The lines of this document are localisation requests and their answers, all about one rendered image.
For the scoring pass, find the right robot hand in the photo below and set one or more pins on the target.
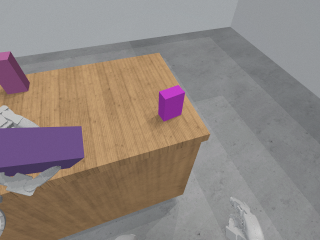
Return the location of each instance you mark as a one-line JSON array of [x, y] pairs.
[[246, 229]]

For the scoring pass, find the left robot hand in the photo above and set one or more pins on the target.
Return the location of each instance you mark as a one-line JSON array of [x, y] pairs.
[[22, 183]]

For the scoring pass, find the table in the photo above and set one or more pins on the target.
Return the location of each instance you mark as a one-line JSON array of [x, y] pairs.
[[132, 158]]

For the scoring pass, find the sponge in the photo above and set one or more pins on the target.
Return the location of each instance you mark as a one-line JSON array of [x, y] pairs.
[[30, 150]]

